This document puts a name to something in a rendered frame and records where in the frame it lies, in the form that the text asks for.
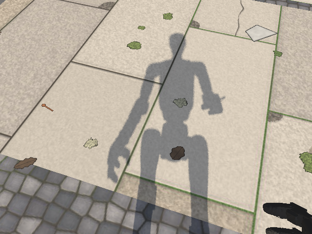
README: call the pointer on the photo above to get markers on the robot right hand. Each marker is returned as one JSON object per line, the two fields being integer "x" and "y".
{"x": 292, "y": 213}

